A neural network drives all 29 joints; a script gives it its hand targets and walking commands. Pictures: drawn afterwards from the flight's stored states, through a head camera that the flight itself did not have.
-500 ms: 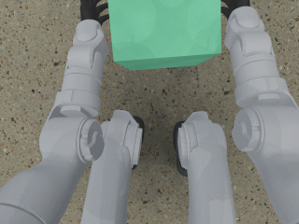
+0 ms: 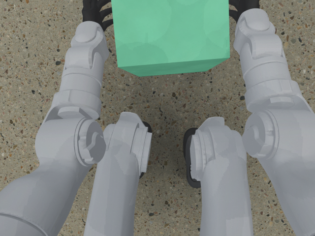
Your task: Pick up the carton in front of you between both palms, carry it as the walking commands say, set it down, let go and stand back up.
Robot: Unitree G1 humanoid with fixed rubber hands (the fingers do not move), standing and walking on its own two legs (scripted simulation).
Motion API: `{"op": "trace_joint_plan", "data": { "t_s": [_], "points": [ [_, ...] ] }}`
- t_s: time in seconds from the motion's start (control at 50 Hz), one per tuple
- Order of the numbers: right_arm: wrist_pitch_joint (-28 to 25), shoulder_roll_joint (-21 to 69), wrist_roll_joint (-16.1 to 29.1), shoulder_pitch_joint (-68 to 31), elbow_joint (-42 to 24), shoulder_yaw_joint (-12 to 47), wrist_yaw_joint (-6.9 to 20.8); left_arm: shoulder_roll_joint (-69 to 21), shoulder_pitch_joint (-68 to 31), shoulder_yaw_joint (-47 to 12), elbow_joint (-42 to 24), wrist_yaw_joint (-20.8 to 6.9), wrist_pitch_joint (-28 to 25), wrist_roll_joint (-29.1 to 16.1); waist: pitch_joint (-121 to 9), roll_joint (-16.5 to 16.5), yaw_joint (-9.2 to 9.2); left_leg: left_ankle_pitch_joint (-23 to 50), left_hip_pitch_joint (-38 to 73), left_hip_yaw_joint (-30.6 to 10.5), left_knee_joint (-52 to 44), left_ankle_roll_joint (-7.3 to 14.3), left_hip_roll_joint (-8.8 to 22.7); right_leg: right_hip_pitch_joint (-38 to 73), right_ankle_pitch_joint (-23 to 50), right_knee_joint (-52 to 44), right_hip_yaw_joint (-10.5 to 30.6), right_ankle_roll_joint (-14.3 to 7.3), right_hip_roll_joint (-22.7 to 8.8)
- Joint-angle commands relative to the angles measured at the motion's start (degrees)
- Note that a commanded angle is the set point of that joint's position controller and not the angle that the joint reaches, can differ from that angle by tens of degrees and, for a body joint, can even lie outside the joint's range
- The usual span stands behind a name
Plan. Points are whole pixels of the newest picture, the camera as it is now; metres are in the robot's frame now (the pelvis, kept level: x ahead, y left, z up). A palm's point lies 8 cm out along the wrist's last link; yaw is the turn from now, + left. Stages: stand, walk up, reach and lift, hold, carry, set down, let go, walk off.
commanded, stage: set down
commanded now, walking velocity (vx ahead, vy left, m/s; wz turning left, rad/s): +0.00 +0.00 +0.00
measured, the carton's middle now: (169, 28) +0.52 +0.01 -0.24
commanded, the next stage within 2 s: let go in 1.92 s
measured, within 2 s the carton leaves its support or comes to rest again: neither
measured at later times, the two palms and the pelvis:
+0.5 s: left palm (95, 17) +0.52 +0.16 -0.15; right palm (250, 8) +0.54 -0.15 -0.16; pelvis +0.00 +0.00 -0.01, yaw +0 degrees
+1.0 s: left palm (76, 15) +0.52 +0.20 -0.15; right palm (276, 2) +0.55 -0.19 -0.15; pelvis +0.00 +0.00 +0.00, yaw +0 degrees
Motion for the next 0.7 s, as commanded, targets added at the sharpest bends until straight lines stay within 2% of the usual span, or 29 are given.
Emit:
{"op": "trace_joint_plan", "data": {
  "t_s": [0.0,0.02,0.04,0.08,0.1,0.12,0.16,0.18,0.2,0.22,0.26,0.28,0.3,0.32,0.36,0.38,0.4,0.42,0.46,0.48,0.5,0.52,0.54,0.56,0.58,0.6,0.64,0.66,0.68],
  "points": [
    [-1.97,42.65,2.54,-29.55,-1.67,15.6,12.39,-43.85,-39.22,-21.76,-4.09,-13.47,-2.44,-6.24,-48.44,-2.37,-3.97,10.59,20.41,-1.14,-4.67,0.5,-1.65,25.89,13.36,-10.31,5.18,-0.43,1.45],
    [-1.27,42.51,2.44,-25.72,2.85,13.15,12.81,-37.51,-33.73,-18.36,1.62,-12.63,-2.35,-2.58,-44.21,-2.8,0.65,8.95,19.64,-0.73,-5.96,1.26,-1.31,22.33,11.07,-10.52,6.47,-0.42,0.66],
    [-1.22,40.1,0.28,-25.66,1.9,11.81,12.91,-42.23,-31.58,-15.16,4.59,-12.69,-1.41,-1.86,-44.04,-2.54,-3.26,8.13,19.9,-1.39,-5.45,0.26,-0.89,24.67,8.87,-11.31,5.82,-0.61,1.17],
    [-1.39,42.4,4.47,-29.99,-2.0,16.34,13.69,-42.68,-32.87,-16.24,0.2,-12.89,-2.19,-2.88,-46.36,-3.86,1.98,10.0,22.33,-0.63,-5.07,1.76,-2.34,23.25,10.86,-10.38,5.82,0.17,1.05],
    [-0.54,41.26,0.72,-27.31,5.15,12.25,13.51,-42.36,-33.02,-14.91,3.91,-12.6,-1.25,-1.59,-42.05,-2.96,-2.67,8.6,21.41,-2.75,-6.79,1.74,-0.97,22.49,11.29,-10.09,5.81,-0.29,1.05],
    [-0.46,42.39,0.81,-26.65,3.25,10.99,13.85,-40.93,-34.76,-14.7,0.51,-13.2,-2.07,-1.09,-42.2,-2.79,0.12,9.57,19.14,-0.66,-5.59,2.08,-1.95,21.48,10.73,-10.46,6.37,-0.41,1.56],
    [-1.53,38.98,-0.36,-21.79,3.73,9.91,14.12,-39.51,-30.59,-15.03,4.45,-13.36,-2.09,-1.31,-40.7,-2.7,-2.51,10.08,19.35,-1.1,-3.58,1.11,-1.0,22.52,11.31,-10.39,7.61,0.16,0.5],
    [-0.7,40.8,1.27,-24.78,4.23,11.17,14.23,-37.89,-32.68,-13.13,3.12,-12.75,-1.9,-0.11,-40.74,-2.11,0.82,9.55,21.48,-1.53,-6.45,2.04,-1.25,19.83,10.93,-10.24,6.96,-0.21,0.96],
    [-1.31,37.86,0.6,-24.76,0.9,11.27,14.45,-38.67,-30.21,-13.4,2.82,-12.98,-1.74,-1.03,-41.39,-3.59,-2.77,10.18,20.1,-1.95,-6.06,1.79,-1.53,21.38,12.61,-8.33,5.33,0.25,0.64],
    [-0.76,38.67,-0.15,-21.03,5.34,8.4,14.58,-38.07,-29.25,-12.51,3.44,-12.88,-1.55,0.48,-38.85,-0.98,0.36,10.04,18.77,-0.64,-6.52,1.56,-2.24,20.42,11.0,-9.87,6.5,-0.5,0.92],
    [-0.51,37.14,0.32,-23.79,5.95,10.1,14.45,-37.27,-32.04,-13.1,3.67,-12.78,-1.72,-0.61,-39.26,-4.64,-2.03,10.78,22.44,-3.28,-6.43,2.18,-1.3,18.54,11.26,-9.57,5.2,-0.02,0.51],
    [-0.46,36.35,-1.5,-22.83,9.58,6.69,14.37,-38.48,-28.62,-10.63,7.66,-12.77,-1.22,1.68,-38.03,-0.48,-0.74,6.75,20.88,-1.15,-7.08,1.7,-1.12,18.69,7.03,-10.96,5.78,-0.69,1.09],
    [-1.03,35.51,-1.22,-23.85,1.11,7.89,14.67,-37.09,-28.27,-8.78,3.53,-13.21,-1.18,2.46,-37.05,-1.8,-0.89,7.5,15.89,-0.85,-6.35,1.92,-1.51,17.77,7.82,-10.48,6.49,-1.19,1.12],
    [-0.86,37.52,-0.26,-21.45,5.42,9.35,14.64,-35.0,-30.67,-10.32,4.01,-12.59,-2.25,1.1,-40.24,-4.71,-0.33,9.76,18.28,-0.77,-6.02,1.79,-1.73,18.94,10.7,-10.08,6.14,-0.23,0.27],
    [-1.05,33.26,-3.41,-19.87,3.4,6.69,13.83,-34.85,-28.4,-9.4,5.59,-12.83,-1.43,1.08,-37.85,-2.69,-4.03,7.71,17.57,-2.14,-5.8,1.77,-1.76,17.24,9.41,-9.18,5.39,-0.33,0.88],
    [-0.49,32.0,-1.41,-22.62,8.59,6.97,13.75,-33.43,-27.89,-8.16,4.7,-12.49,-1.7,3.13,-37.42,-0.94,0.37,7.81,16.83,-0.49,-4.89,1.44,-0.69,17.2,7.31,-11.44,7.44,-1.62,0.85],
    [-0.76,29.07,-4.22,-19.85,8.51,5.0,13.73,-32.94,-25.05,-8.57,8.95,-12.53,-1.52,2.97,-34.69,-2.2,-1.83,6.03,16.61,-0.83,-5.98,1.07,-0.92,18.06,6.23,-11.3,5.64,-0.38,0.45],
    [-0.84,29.07,-2.17,-19.61,8.24,5.34,13.76,-27.81,-26.58,-7.4,7.98,-11.96,-1.66,4.44,-34.32,-1.5,-0.9,6.21,18.51,-1.12,-7.1,1.28,-0.28,18.17,7.54,-10.95,6.65,-0.69,0.31],
    [-1.56,26.38,-3.52,-22.19,6.3,5.23,12.53,-26.43,-28.75,-8.14,5.25,-11.16,-2.76,1.89,-36.73,-5.42,-3.39,7.56,18.57,-2.55,-6.31,2.05,-1.03,17.87,9.32,-9.85,5.09,0.01,0.74],
    [-2.13,21.2,-4.05,-16.82,7.32,4.49,11.0,-20.99,-22.69,-6.61,6.19,-10.1,-2.88,3.97,-35.09,-0.85,-0.29,8.48,15.58,-0.21,-4.13,0.26,-0.03,21.02,8.88,-10.98,8.73,-0.62,0.0],
    [-2.41,18.09,-3.71,-15.91,8.72,3.2,9.94,-19.53,-22.84,-6.46,9.59,-9.44,-3.23,2.28,-36.09,-2.5,-3.04,7.61,19.66,-2.13,-5.44,0.96,-0.15,22.25,9.23,-9.32,6.48,0.25,-0.7],
    [-3.02,10.64,-1.51,-15.98,9.05,5.9,8.7,-12.4,-17.08,-2.59,9.16,-7.41,-4.22,5.35,-36.17,-2.51,2.64,7.75,21.45,-0.66,-5.53,0.22,0.72,21.0,6.58,-11.3,7.52,0.52,-0.69],
    [-5.14,4.3,-3.02,-16.98,2.15,4.39,6.69,-9.06,-16.57,-1.61,8.88,-6.57,-5.18,2.5,-38.93,-4.48,-2.72,8.75,17.25,-1.14,-4.46,-0.13,-0.08,21.35,9.31,-10.69,6.83,0.75,-1.28],
    [-5.37,-0.46,-1.23,-14.27,6.34,3.69,5.06,1.33,-15.17,0.27,8.35,-3.95,-6.61,4.82,-40.22,-4.07,1.56,9.4,25.42,-1.01,-4.94,0.43,1.31,21.3,7.66,-10.31,6.82,2.07,-0.9],
    [-6.49,-13.34,-0.21,-16.46,4.63,2.43,2.69,9.09,-14.44,-2.52,6.74,-1.35,-8.19,2.15,-40.97,-0.68,1.76,10.27,22.2,-1.33,-5.08,-0.72,1.21,24.38,9.85,-9.5,6.77,1.79,-2.4],
    [-7.73,-12.38,4.11,-18.41,3.0,6.18,1.51,12.04,-15.33,-0.72,7.35,-0.05,-9.15,-0.37,-44.51,-5.85,2.42,11.39,25.19,-0.72,-4.36,-0.43,1.61,24.2,9.66,-9.68,6.16,2.55,-2.56],
    [-9.25,-13.25,8.34,-18.78,0.76,9.3,-0.17,11.12,-15.65,-4.25,8.38,0.46,-9.96,-4.63,-48.92,-5.41,1.78,16.53,25.73,-1.56,-3.56,-0.28,2.67,29.92,15.99,-10.37,8.35,2.04,-3.15],
    [-9.38,-18.96,7.95,-18.32,1.5,4.96,-0.6,17.25,-17.19,-4.92,5.81,0.84,-10.89,-6.66,-49.71,-4.86,-0.91,14.49,23.13,-2.79,-3.56,0.02,3.11,28.12,16.39,-8.2,6.79,2.62,-4.21],
    [-8.72,-14.6,11.51,-14.27,4.64,10.35,-0.52,17.61,-15.93,-8.48,6.84,0.71,-10.73,-9.24,-50.6,-5.47,0.1,13.71,27.61,-1.63,-5.67,-0.11,3.55,28.63,14.63,-10.0,6.88,3.09,-4.12]
  ]
}}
